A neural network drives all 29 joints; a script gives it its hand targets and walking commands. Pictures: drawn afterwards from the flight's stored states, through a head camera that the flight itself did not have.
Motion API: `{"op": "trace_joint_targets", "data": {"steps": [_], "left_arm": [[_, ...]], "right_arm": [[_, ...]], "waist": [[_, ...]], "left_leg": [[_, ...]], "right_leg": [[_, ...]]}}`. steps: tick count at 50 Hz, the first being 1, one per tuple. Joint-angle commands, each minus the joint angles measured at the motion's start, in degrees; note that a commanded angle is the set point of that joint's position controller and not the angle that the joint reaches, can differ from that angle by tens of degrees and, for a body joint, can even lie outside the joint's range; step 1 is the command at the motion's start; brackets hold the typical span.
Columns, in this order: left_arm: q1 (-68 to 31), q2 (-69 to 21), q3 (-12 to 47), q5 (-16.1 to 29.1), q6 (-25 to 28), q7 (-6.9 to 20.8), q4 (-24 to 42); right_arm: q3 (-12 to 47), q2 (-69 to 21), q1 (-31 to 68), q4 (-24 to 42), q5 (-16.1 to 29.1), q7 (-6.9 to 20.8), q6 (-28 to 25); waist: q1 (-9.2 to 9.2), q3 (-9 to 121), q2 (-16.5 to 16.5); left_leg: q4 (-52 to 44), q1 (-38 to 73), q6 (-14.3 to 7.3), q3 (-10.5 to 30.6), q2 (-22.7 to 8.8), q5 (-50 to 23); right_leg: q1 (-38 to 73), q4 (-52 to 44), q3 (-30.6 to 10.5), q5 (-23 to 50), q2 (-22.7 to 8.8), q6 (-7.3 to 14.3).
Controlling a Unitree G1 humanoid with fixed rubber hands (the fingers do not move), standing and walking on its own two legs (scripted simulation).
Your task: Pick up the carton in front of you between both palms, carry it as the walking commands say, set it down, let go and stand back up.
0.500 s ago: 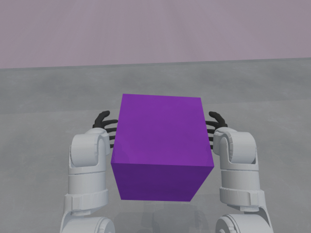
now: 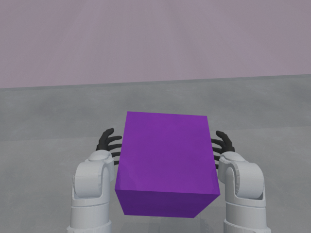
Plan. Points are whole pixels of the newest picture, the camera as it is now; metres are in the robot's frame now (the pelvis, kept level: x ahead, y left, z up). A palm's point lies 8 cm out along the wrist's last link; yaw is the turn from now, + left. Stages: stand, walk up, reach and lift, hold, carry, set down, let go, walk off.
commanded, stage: carry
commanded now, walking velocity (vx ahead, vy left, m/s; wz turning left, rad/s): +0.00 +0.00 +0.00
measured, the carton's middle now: (163, 168) +0.32 +0.00 +0.01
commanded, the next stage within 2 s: hold in 1.80 s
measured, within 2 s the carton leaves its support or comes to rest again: neither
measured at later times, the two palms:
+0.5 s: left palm (103, 135) +0.37 +0.16 +0.08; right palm (207, 132) +0.38 -0.13 +0.09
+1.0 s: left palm (101, 147) +0.36 +0.17 +0.05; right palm (205, 145) +0.36 -0.12 +0.05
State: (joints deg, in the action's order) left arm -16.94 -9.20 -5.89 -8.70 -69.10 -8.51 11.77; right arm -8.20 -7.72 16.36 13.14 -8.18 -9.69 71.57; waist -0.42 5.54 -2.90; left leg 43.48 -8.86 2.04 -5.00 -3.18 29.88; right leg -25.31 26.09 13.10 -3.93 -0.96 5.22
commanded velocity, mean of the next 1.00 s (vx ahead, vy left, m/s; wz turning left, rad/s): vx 0.00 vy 0.00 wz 0.00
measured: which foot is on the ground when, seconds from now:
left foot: up 0.00-0.12, down 0.14-1.00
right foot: down 0.00-1.00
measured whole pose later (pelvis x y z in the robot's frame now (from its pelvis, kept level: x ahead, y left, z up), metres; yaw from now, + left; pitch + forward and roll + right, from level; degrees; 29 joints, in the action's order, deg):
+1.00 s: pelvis +0.08 +0.02 +0.01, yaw +0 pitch +1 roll +0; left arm -14.2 -8.5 -10.9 -16.3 -42.7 -1.5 -15.4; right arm -11.0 -8.6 14.3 -15.2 -16.2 -1.5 43.2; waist 0.1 7.8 -0.3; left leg 30.9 -11.4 -1.0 -8.1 -2.0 20.8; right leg -19.3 31.0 10.7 -12.9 -4.1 1.2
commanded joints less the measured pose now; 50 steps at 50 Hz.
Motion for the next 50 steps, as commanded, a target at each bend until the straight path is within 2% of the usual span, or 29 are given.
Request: {"op": "trace_joint_targets", "data": {"steps": [1, 2, 3, 5, 7, 8, 9, 10, 11, 13, 16, 19, 24, 34, 41, 47, 50], "left_arm": [[-20.08, -56.81, 36.37, 25.22, -1.3, 18.66, -0.98], [-21.85, -58.41, 36.31, 25.49, -0.99, 18.85, -0.17], [-23.45, -59.57, 36.65, 25.86, -0.79, 19.02, 0.55], [-24.9, -60.43, 37.36, 26.54, -0.3, 19.21, 1.7], [-26.2, -59.85, 38.09, 26.94, 0.07, 19.14, 3.39], [-27.05, -59.38, 38.36, 27.09, -0.11, 19.19, 4.58], [-26.96, -59.56, 38.57, 27.14, -0.34, 19.11, 3.78], [-26.33, -59.02, 38.48, 27.11, -0.63, 19.06, 3.26], [-25.36, -58.5, 38.33, 26.91, -0.95, 19.02, 2.14], [-23.33, -57.53, 37.91, 26.06, -1.32, 18.98, -0.48], [-23.16, -57.73, 37.62, 25.16, -1.1, 19.2, -3.69], [-25.65, -58.78, 37.84, 25.24, 0.03, 19.55, -4.97], [-27.29, -61.06, 38.41, 25.12, 3.55, 20.32, -6.4], [-24.14, -59.55, 36.96, 21.28, 14.26, 21.45, -9.46], [-20.22, -55.68, 31.91, 15.29, 21.68, 21.48, -15.12], [-23.89, -51.81, 23.89, 8.13, 28.59, 21.07, -21.98], [-26.01, -52.27, 21.4, 6.18, 31.85, 21.33, -25.6]], "right_arm": [[40.85, -55.84, 28.62, 2.41, 27.13, 20.35, 0.25], [41.0, -56.84, 30.31, 2.85, 27.44, 20.35, -0.24], [41.39, -57.77, 31.31, 3.57, 27.66, 20.19, -0.57], [42.07, -59.03, 31.71, 4.41, 27.64, 19.84, -1.15], [41.94, -59.48, 31.25, 4.85, 27.63, 19.71, -1.54], [41.92, -59.84, 31.07, 4.85, 27.48, 19.57, -1.58], [41.32, -59.06, 31.26, 5.01, 27.3, 19.56, -1.17], [40.98, -58.8, 30.54, 3.89, 26.89, 19.63, -0.89], [40.48, -58.4, 28.97, 2.27, 26.51, 19.79, -0.6], [39.77, -57.54, 26.26, -1.01, 25.97, 20.2, -0.26], [39.14, -57.61, 25.66, -4.84, 25.41, 20.82, -0.69], [38.98, -58.83, 27.31, -6.71, 25.22, 21.31, -1.95], [39.14, -61.02, 27.94, -8.91, 24.24, 21.92, -5.57], [38.18, -60.45, 24.48, -11.51, 20.33, 22.84, -16.29], [34.0, -57.11, 21.51, -16.19, 14.54, 22.73, -23.95], [26.21, -53.28, 24.28, -23.28, 7.68, 22.11, -30.87], [23.84, -53.59, 26.28, -26.96, 6.01, 22.41, -34.1]], "waist": [[0.02, 23.2, 11.12], [0.15, 21.23, 10.58], [0.14, 20.57, 11.67], [0.13, 21.96, 11.01], [0.43, 21.72, 8.78], [0.65, 20.33, 7.2], [0.45, 19.05, 6.41], [0.34, 18.03, 3.84], [0.37, 17.8, 2.29], [0.38, 18.74, 2.2], [0.31, 17.92, 1.22], [0.31, 16.75, 1.01], [0.41, 17.22, 1.5], [0.5, 17.9, 2.26], [0.53, 15.5, 2.73], [0.49, 12.68, 2.6], [0.44, 12.62, 2.59]], "left_leg": [[2.71, -14.37, -0.73, 4.71, -0.84, 5.86], [-5.09, -11.95, -1.06, 4.02, -1.57, 5.92], [-9.57, -8.91, -0.96, 2.28, -0.47, 2.28], [-13.37, -4.27, -0.99, -0.49, 0.27, -6.09], [-19.39, 0.24, -0.79, -2.11, -0.72, -15.55], [-21.67, -0.57, -0.64, -0.64, -2.84, -17.28], [-22.39, 0.32, -0.57, 0.93, -4.57, -17.97], [-20.3, -0.6, -0.99, 2.53, -6.73, -21.09], [-18.7, -1.44, -1.36, 2.4, -7.02, -24.75], [-16.24, -1.53, -1.55, 2.16, -6.94, -33.42], [-14.44, -1.05, -1.59, 2.38, -6.57, -42.36], [-13.79, -0.82, -1.79, 2.44, -6.55, -45.46], [-13.11, -0.39, -2.38, 2.41, -6.44, -44.99], [-13.93, -0.58, -3.15, 2.68, -6.09, -38.42], [-15.72, -2.52, -3.25, 2.64, -5.87, -31.99], [-18.41, -4.65, -3.73, 3.03, -5.73, -23.23], [-19.18, -5.08, -3.98, 3.24, -5.66, -21.08]], "right_leg": [[33.85, -6.86, -21.91, 30.49, -19.84, 4.87], [29.27, -8.72, -18.83, 21.91, -18.03, 3.13], [25.91, -10.22, -16.58, 15.45, -16.4, 1.96], [23.21, -10.97, -13.75, 5.19, -14.9, 1.09], [18.97, -10.45, -10.92, -4.36, -13.15, -0.51], [18.46, -10.0, -9.06, -8.18, -12.07, -1.75], [17.47, -7.95, -9.48, -5.98, -11.16, -2.54], [17.35, -5.37, -8.55, 1.13, -9.93, -3.3], [18.47, -2.66, -8.41, 8.44, -9.79, -3.47], [19.61, 1.83, -8.37, 19.37, -9.99, -3.15], [17.16, 5.16, -7.96, 23.52, -9.46, -2.95], [15.34, 6.3, -7.67, 21.49, -8.85, -3.29], [15.28, 7.21, -7.84, 17.96, -8.56, -3.43], [16.22, 6.34, -8.32, 14.39, -8.9, -3.56], [15.87, 4.38, -8.83, 10.57, -9.19, -3.71], [14.65, 1.67, -9.56, 3.45, -9.06, -3.55], [14.7, 0.92, -9.85, 1.96, -9.05, -3.5]]}}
